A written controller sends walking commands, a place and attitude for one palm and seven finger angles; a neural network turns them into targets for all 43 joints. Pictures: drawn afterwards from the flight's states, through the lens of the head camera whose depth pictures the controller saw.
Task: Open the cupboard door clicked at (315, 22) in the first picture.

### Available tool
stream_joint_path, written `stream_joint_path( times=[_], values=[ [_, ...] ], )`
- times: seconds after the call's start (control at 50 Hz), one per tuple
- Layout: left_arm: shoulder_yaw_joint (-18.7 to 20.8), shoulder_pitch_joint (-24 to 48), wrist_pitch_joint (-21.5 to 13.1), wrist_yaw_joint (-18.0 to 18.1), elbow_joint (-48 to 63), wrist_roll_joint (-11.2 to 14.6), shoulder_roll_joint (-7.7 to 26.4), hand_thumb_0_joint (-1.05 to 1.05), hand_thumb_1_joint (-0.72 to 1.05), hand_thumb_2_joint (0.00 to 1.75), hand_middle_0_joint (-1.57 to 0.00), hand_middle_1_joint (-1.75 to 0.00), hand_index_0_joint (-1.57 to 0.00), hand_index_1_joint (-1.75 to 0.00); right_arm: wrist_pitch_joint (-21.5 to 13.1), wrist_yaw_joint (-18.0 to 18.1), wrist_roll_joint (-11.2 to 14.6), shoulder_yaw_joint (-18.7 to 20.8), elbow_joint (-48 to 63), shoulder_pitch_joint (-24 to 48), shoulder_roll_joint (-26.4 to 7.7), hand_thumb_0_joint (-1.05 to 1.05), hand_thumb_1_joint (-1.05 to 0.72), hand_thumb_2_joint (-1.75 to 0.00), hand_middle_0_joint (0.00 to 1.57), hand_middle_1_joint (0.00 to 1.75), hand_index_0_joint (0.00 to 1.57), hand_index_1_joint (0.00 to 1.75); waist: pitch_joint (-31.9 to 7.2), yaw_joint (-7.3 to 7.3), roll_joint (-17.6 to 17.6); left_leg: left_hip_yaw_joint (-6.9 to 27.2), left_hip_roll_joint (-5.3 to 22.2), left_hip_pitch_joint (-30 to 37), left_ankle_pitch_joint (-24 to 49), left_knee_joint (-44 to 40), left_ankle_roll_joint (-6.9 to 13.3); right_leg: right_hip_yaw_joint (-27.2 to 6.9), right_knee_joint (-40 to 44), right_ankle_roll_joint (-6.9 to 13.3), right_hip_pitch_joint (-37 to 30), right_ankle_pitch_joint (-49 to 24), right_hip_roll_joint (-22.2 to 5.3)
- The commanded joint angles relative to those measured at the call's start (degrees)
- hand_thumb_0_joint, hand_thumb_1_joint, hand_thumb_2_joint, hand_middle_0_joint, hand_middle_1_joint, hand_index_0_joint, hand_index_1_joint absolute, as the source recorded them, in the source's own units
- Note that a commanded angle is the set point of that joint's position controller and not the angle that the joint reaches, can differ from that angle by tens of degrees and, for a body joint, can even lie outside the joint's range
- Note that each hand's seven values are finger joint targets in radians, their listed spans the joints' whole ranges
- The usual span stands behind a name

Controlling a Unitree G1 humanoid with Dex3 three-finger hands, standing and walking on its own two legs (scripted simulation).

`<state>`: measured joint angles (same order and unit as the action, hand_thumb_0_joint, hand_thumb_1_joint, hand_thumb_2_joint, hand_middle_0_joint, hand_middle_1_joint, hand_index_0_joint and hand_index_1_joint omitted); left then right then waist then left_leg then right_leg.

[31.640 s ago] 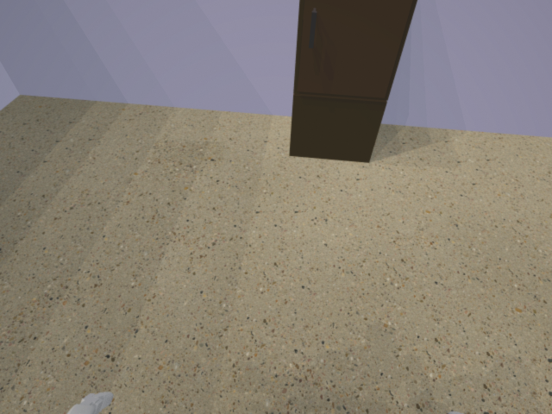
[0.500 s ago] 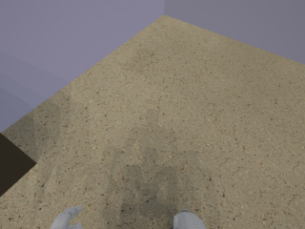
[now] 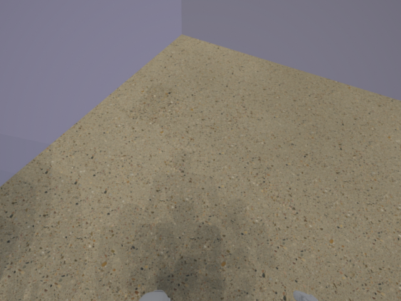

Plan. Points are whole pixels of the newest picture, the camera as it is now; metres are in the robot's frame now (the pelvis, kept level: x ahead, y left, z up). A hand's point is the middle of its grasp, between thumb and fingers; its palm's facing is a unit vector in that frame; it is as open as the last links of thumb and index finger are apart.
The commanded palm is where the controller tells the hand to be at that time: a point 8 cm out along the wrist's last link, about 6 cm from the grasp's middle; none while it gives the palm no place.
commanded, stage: walk to a spot facing it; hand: left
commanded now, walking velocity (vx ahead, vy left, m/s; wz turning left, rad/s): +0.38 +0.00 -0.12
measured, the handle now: out of the picture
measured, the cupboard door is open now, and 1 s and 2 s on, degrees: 46 46 46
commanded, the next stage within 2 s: turn to face it in 0.66 s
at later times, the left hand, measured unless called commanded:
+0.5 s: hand (165, 207) +0.37 +0.13 -0.17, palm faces -0.09 -0.97 -0.21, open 7.4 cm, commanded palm none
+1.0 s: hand (169, 185) +0.45 +0.13 -0.19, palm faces +0.11 -0.98 -0.18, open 7.4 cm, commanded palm none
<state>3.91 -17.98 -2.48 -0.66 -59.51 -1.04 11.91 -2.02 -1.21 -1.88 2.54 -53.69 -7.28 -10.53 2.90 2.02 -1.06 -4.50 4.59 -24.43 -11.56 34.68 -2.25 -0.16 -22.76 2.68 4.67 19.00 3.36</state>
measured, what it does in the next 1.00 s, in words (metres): walks ahead: left foot, then right foot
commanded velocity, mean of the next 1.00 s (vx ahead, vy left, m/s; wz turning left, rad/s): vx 0.25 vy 0.00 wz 0.13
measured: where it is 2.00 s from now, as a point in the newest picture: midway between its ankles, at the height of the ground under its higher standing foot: (229, 231)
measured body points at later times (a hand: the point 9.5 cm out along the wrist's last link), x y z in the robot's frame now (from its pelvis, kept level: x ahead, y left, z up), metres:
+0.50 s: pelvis +0.23 -0.05 -0.02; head +0.27 -0.06 +0.43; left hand +0.37 +0.18 -0.15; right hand +0.11 -0.27 -0.17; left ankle +0.11 +0.10 -0.68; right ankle +0.28 -0.14 -0.74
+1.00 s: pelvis +0.44 -0.05 -0.01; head +0.47 -0.03 +0.44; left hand +0.44 +0.19 -0.17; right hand +0.54 -0.28 -0.15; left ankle +0.50 +0.05 -0.74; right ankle +0.38 -0.18 -0.66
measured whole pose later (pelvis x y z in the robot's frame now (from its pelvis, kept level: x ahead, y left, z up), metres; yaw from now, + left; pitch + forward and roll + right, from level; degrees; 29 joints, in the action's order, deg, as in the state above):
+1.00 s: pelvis +0.44 -0.05 -0.01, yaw +2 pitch +0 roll -1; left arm 3.3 -13.7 0.4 0.5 -59.9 -0.8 10.7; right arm -2.5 1.0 -1.8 1.1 -55.7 -8.9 -9.5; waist 5.1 1.1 -1.4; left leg -3.4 1.2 -21.4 -11.4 33.2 1.7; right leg 3.4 -64.9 -3.0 23.6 27.4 -2.8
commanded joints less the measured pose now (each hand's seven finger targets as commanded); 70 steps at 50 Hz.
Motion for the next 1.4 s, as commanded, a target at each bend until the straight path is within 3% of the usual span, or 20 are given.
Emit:
stream_joint_path(
  times=[0.0, 0.04, 0.16, 0.28, 0.36, 0.38, 0.42, 0.44, 0.56, 0.72, 0.78, 0.8, 0.84, 0.86, 0.96, 1.12, 1.16, 1.18, 1.24, 1.38],
  values=[
    [0.6, -0.6, -1.6, -0.2, 4.2, 0.7, 4.2, 0.00, 0.90, 0.90, -0.20, -0.30, -0.20, -0.30, -2.4, 1.6, -1.1, 3.4, -2.6, -19.8, -14.0, 0.00, -0.90, -0.90, 0.20, 0.30, 0.20, 0.30, -11.1, -9.29, 14.4, 20.9, 14.5, 36.1, -3.0, -12.1, 8.8, 0.0, -25.9, 1.2, 24.6, -7.3, -3.9],
    [0.2, 4.7, -1.8, -0.3, 6.5, 0.3, 5.3, 0.00, 0.90, 0.90, -0.20, -0.30, -0.20, -0.30, -1.0, 2.1, -0.6, 3.2, -2.3, -22.4, -15.3, 0.00, -0.90, -0.90, 0.20, 0.30, 0.20, 0.30, -5.5, -9.91, 11.6, 33.4, 24.8, 32.5, -7.3, -20.0, 16.5, -2.0, -47.6, 0.1, 36.1, 11.5, -4.3],
    [0.2, 4.4, 0.4, -1.9, 4.6, -0.4, 1.7, 0.00, 0.90, 0.90, -0.20, -0.30, -0.20, -0.30, -3.2, 2.6, 0.1, 1.0, -3.0, -13.9, -8.1, 0.00, -0.90, -0.90, 0.20, 0.30, 0.20, 0.30, -2.4, -2.39, 9.2, 5.9, 12.1, 20.1, 12.7, -22.0, 9.1, 0.0, -40.1, -2.3, 31.3, -3.8, -8.2],
    [-0.4, 12.4, 1.1, -2.3, 6.4, -0.5, 0.7, 0.00, 0.90, 0.90, -0.20, -0.30, -0.20, -0.30, -2.5, 2.1, -0.1, 1.0, -5.7, -17.5, -7.9, 0.00, -0.90, -0.90, 0.20, 0.30, 0.20, 0.30, 2.0, -4.15, 7.9, 0.2, 11.5, 16.5, 9.5, -23.6, 8.9, 6.4, -19.1, -1.8, 23.4, -8.7, -7.5],
    [0.4, 7.8, 0.8, -2.1, 4.7, -0.6, 3.0, 0.00, 0.90, 0.90, -0.20, -0.30, -0.20, -0.30, -1.8, 2.1, -0.2, 0.8, -7.1, -17.1, -8.8, 0.00, -0.90, -0.90, 0.20, 0.30, 0.20, 0.30, 0.4, -0.55, 5.8, -1.8, 11.0, 14.9, 12.4, -14.6, 7.2, 8.4, -11.1, 0.1, 9.4, -8.9, -4.6],
    [1.1, 0.6, 0.3, -1.9, 2.3, -0.7, 5.0, 0.00, 0.90, 0.90, -0.20, -0.30, -0.20, -0.30, -1.8, 2.1, 0.2, 0.6, -7.1, -16.7, -8.2, 0.00, -0.90, -0.90, 0.20, 0.30, 0.20, 0.30, -2.6, 2.80, 2.5, -3.9, 8.2, 11.7, 16.2, -4.2, 5.7, 6.9, -8.9, 1.4, -0.9, -8.0, -4.1],
    [3.8, -14.5, -0.3, -0.4, -1.5, -0.5, 15.6, 0.00, 0.90, 0.90, -0.20, -0.30, -0.20, -0.30, -2.2, 1.6, 1.9, -0.1, -4.1, -16.4, -3.7, 0.00, -0.90, -0.90, 0.20, 0.30, 0.20, 0.30, -13.2, 7.42, -20.1, -6.3, -3.2, -10.8, -23.5, 31.5, 1.6, -31.0, 6.7, 11.9, -21.0, 5.2, -29.0],
    [3.4, -11.4, 0.1, 0.3, -0.9, 0.5, 14.5, 0.00, 0.90, 0.90, -0.20, -0.30, -0.20, -0.30, -1.7, 1.5, 1.5, 0.5, -3.2, -12.0, -6.2, 0.00, -0.90, -0.90, 0.20, 0.30, 0.20, 0.30, -8.4, 6.63, -11.6, 1.8, 0.0, -14.8, -22.1, 38.3, 2.6, -32.4, 10.8, 12.4, -15.7, 8.0, -29.0],
    [0.7, 2.7, -1.7, 0.9, 2.3, -0.1, 5.5, 0.00, 0.90, 0.90, -0.20, -0.30, -0.20, -0.30, 0.2, 0.9, 0.5, 0.5, -5.6, -13.5, -0.8, 0.00, -0.90, -0.90, 0.20, 0.30, 0.20, 0.30, -0.9, -3.36, -3.9, 2.1, 5.1, -3.7, -7.6, 23.3, 0.6, -5.1, 12.4, 8.1, 9.2, -11.0, -20.9],
    [0.2, -2.9, -2.7, 0.7, -1.4, 0.1, 5.9, 0.00, 0.90, 0.90, -0.20, -0.30, -0.20, -0.30, -0.5, -0.4, 0.8, 0.3, -1.4, -2.8, -0.6, 0.00, -0.90, -0.90, 0.20, 0.30, 0.20, 0.30, 0.2, -0.86, -5.4, -2.0, 0.7, -5.1, 0.7, 3.4, 1.3, 1.8, 7.9, 5.6, -2.7, -29.9, -19.1],
    [0.0, -1.5, -2.4, 1.4, -1.4, 0.3, 5.8, 0.00, 0.90, 0.90, -0.20, -0.30, -0.20, -0.30, -0.9, 0.3, 0.4, 0.4, -3.6, -9.2, -2.6, 0.00, -0.90, -0.90, 0.20, 0.30, 0.20, 0.30, -2.3, -4.92, -4.2, -3.6, -2.6, 8.0, 7.4, -5.1, 3.0, 7.3, -4.1, 2.0, -1.6, -43.5, -16.5],
    [-0.2, -1.4, -2.0, 1.4, -0.6, 0.4, 5.7, 0.00, 0.90, 0.90, -0.20, -0.30, -0.20, -0.30, -1.0, 0.8, 0.2, 1.0, -4.9, -14.8, -5.7, 0.00, -0.90, -0.90, 0.20, 0.30, 0.20, 0.30, -6.1, -7.15, 0.0, -1.0, -0.8, 18.4, 17.7, -5.7, 4.8, 9.3, -14.1, -0.6, 3.5, -40.2, -14.4],
    [-1.3, -1.8, -1.7, 1.5, 2.5, 1.4, 3.0, 0.00, 0.90, 0.90, -0.20, -0.30, -0.20, -0.30, -0.7, 2.1, 0.1, 2.5, -5.9, -23.7, -14.3, 0.00, -0.90, -0.90, 0.20, 0.30, 0.20, 0.30, -14.7, -9.32, 17.4, 28.2, 21.4, 35.1, 48.3, -8.7, 18.9, 7.6, -44.9, -4.6, 24.1, 16.8, -3.9],
    [-0.6, 1.3, -1.1, 2.0, 4.2, 0.8, 4.4, 0.00, 0.90, 0.90, -0.20, -0.30, -0.20, -0.30, -0.2, 2.3, 0.2, 2.4, -5.5, -21.1, -14.6, 0.00, -0.90, -0.90, 0.20, 0.30, 0.20, 0.30, -12.4, -8.42, 10.5, 26.6, 21.6, 28.4, 40.1, -11.0, 19.8, 1.7, -49.8, -4.0, 24.6, 17.7, -5.2],
    [0.4, 1.6, 2.2, 1.0, 4.7, 0.2, 2.8, 0.00, 0.90, 0.90, -0.20, -0.30, -0.20, -0.30, 0.0, 3.0, 0.4, 1.1, 0.0, -5.4, -10.3, 0.00, -0.90, -0.90, 0.20, 0.30, 0.20, 0.30, -5.1, -1.32, 10.6, 14.9, 10.9, 7.5, 23.8, -15.2, 11.3, 1.1, -40.1, -6.4, 20.4, 5.7, -7.8],
    [1.6, -0.5, 3.0, 1.3, 7.3, 0.1, 4.9, 0.00, 0.90, 0.90, -0.20, -0.30, -0.20, -0.30, 3.1, 2.2, 0.6, 3.4, 3.6, 0.2, -12.4, 0.00, -0.90, -0.90, 0.20, 0.30, 0.20, 0.30, -6.2, 1.06, 6.1, 17.7, 4.4, -4.0, -6.2, -11.0, 7.7, 3.7, -8.1, -6.0, 2.1, -2.9, -4.5],
    [3.3, -2.1, 2.2, 2.0, 8.8, -1.2, 14.2, 0.00, 0.90, 0.90, -0.20, -0.30, -0.20, -0.30, 3.3, 1.5, 1.1, 2.7, 5.9, 0.9, -6.1, 0.00, -0.90, -0.90, 0.20, 0.30, 0.20, 0.30, -5.2, 3.16, -18.0, 3.0, -8.0, -15.0, -20.0, 12.8, 0.0, -21.6, 11.0, 2.0, -1.7, 5.2, -27.8],
    [2.9, -0.1, 2.3, 2.3, 9.9, -0.7, 14.9, 0.00, 0.90, 0.90, -0.20, -0.30, -0.20, -0.30, 3.4, 1.1, 0.8, 3.2, 6.3, 1.7, -8.4, 0.00, -0.90, -0.90, 0.20, 0.30, 0.20, 0.30, -4.8, 2.71, -16.1, 5.1, -4.9, -12.5, -24.0, 27.0, 0.4, -23.5, 11.7, 6.5, 4.4, 0.0, -32.9],
    [1.9, 8.6, 2.5, 2.6, 12.4, -0.7, 9.8, 0.00, 0.90, 0.90, -0.20, -0.30, -0.20, -0.30, 4.4, 0.3, 0.8, 3.2, 4.3, -2.0, -6.6, 0.00, -0.90, -0.90, 0.20, 0.30, 0.20, 0.30, -4.1, -2.77, -11.5, 4.0, -1.4, -9.5, -16.4, 33.5, -0.5, -7.9, 5.9, 4.6, 7.6, -10.3, -24.6],
    [2.2, 2.2, 1.9, 2.0, 10.2, -0.5, 12.7, 0.00, 0.90, 0.90, -0.20, -0.30, -0.20, -0.30, 3.3, -0.3, 1.2, 1.2, 6.0, 0.6, -5.2, 0.00, -0.90, -0.90, 0.20, 0.30, 0.20, 0.30, -5.9, -0.07, -8.9, -3.8, -4.6, 0.0, -10.4, 2.5, -0.7, 4.6, -7.6, 1.7, -3.1, -43.4, -22.6]
  ],
)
